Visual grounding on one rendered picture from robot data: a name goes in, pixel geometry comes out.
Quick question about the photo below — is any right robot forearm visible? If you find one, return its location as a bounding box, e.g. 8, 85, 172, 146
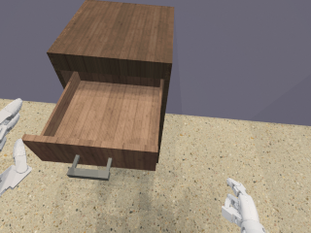
240, 220, 266, 233

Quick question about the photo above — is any handle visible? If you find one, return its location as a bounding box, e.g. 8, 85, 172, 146
66, 154, 113, 182

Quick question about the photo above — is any drawer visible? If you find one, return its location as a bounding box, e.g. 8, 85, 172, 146
21, 71, 163, 171

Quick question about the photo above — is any cabinet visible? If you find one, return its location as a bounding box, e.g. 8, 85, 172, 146
47, 0, 175, 163

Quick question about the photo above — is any right robot hand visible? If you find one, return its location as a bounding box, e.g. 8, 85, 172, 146
222, 178, 259, 227

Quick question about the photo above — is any left robot hand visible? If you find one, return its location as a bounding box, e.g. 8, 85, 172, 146
0, 98, 32, 197

